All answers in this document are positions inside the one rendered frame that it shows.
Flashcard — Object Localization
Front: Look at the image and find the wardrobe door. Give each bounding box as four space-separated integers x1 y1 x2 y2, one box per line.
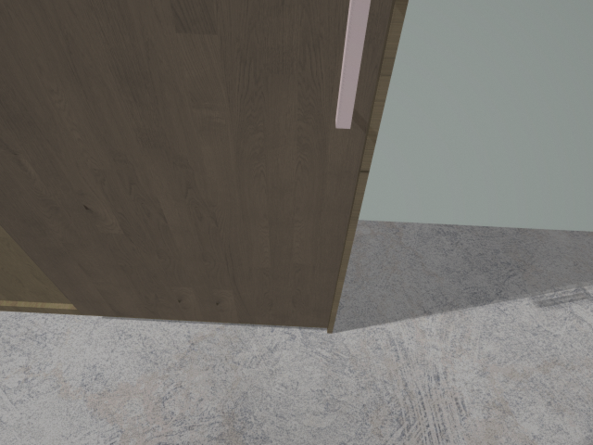
0 0 393 327
0 225 71 304

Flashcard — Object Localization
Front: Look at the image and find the handle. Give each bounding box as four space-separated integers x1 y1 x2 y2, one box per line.
335 0 371 129

